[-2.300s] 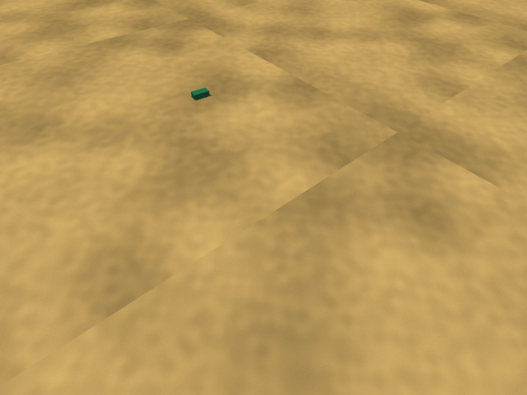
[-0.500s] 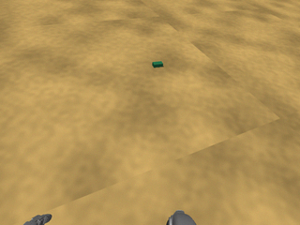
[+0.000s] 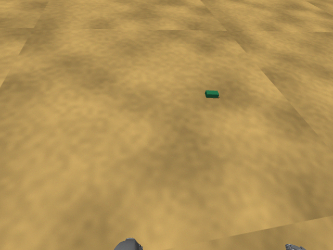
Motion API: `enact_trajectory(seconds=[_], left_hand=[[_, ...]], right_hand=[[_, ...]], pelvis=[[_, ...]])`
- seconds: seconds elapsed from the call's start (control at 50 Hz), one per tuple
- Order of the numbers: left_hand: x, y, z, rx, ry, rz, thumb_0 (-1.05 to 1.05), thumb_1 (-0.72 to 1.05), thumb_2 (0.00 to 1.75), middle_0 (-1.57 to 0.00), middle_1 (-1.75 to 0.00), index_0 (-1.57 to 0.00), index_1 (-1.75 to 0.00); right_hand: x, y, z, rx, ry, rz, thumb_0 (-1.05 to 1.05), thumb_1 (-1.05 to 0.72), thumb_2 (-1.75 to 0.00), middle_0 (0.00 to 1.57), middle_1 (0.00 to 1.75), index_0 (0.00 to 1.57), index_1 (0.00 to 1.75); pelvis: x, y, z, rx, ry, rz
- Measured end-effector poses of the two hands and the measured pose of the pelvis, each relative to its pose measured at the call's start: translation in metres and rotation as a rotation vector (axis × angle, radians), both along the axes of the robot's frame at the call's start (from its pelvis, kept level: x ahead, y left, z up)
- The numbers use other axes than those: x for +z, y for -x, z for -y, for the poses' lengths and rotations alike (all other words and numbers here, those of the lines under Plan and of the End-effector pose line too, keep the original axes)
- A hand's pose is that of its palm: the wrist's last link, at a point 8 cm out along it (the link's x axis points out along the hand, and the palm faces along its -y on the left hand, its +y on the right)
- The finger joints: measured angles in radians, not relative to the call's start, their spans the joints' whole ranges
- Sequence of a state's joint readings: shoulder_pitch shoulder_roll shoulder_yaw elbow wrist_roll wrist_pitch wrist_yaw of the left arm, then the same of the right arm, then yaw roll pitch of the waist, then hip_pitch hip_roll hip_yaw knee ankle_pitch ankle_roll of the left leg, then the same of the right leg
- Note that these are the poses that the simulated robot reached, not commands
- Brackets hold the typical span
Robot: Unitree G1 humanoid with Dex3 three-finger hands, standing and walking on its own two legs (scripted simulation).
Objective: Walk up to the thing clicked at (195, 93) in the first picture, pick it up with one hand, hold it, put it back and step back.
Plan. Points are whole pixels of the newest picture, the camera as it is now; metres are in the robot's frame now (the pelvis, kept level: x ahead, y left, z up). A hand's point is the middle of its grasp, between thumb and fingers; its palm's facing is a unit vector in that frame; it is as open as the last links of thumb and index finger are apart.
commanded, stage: walk up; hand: left
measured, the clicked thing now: (211, 94) +1.64 -0.38 -0.74
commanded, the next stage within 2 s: none
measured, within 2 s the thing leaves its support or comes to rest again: neither
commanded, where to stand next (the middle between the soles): +1.29 -0.61 m, yaw +9 degrees
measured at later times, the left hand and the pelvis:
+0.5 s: hand (126, 158) +0.42 +0.17 -0.13, palm faces -0.03 -0.93 -0.36, open 7.4 cm; pelvis +0.28 -0.12 -0.02, yaw +1 degrees
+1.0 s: hand (157, 146) +0.52 +0.07 -0.17, palm faces +0.01 -0.96 -0.29, open 7.4 cm; pelvis +0.51 -0.20 -0.01, yaw +2 degrees
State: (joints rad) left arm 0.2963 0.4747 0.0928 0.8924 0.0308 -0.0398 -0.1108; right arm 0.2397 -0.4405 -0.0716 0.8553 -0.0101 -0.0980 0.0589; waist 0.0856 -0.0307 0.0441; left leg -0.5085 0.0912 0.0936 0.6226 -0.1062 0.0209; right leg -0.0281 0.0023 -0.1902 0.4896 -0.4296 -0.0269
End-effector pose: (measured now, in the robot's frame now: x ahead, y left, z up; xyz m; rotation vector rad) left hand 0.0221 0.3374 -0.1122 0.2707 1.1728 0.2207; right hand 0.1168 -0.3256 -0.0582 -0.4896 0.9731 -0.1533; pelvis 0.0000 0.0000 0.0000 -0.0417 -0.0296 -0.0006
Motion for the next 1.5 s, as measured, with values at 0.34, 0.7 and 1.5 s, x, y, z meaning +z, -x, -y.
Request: enact_trajectory(seconds=[0.34, 0.7, 1.5], left_hand=[[0.008, -0.257, 0.065, -0.116, 0.043, 0.066, 0.01, 0.90, 0.89, -0.20, -0.30, -0.20, -0.30], [0.035, -0.412, 0.183, -0.035, -0.030, 0.115, 0.01, 0.90, 0.89, -0.21, -0.30, -0.21, -0.30], [0.021, -0.724, 0.352, 0.002, -0.051, 0.044, 0.01, 0.90, 0.89, -0.21, -0.30, -0.21, -0.30]], right_hand=[[-0.006, -0.100, 0.051, -0.120, 0.003, -0.101, 0.01, -0.90, -0.90, 0.20, 0.30, 0.20, 0.30], [-0.033, -0.315, 0.163, -0.068, -0.058, -0.126, 0.01, -0.91, -0.90, 0.20, 0.30, 0.20, 0.30], [-0.037, -0.674, 0.343, -0.050, -0.021, -0.130, 0.01, -0.91, -0.90, 0.20, 0.30, 0.20, 0.30]], pelvis=[[0.006, -0.185, 0.048, -0.002, -0.071, 0.014], [0.010, -0.365, 0.164, 0.033, -0.033, 0.008], [0.000, -0.711, 0.341, 0.044, -0.035, -0.002]])
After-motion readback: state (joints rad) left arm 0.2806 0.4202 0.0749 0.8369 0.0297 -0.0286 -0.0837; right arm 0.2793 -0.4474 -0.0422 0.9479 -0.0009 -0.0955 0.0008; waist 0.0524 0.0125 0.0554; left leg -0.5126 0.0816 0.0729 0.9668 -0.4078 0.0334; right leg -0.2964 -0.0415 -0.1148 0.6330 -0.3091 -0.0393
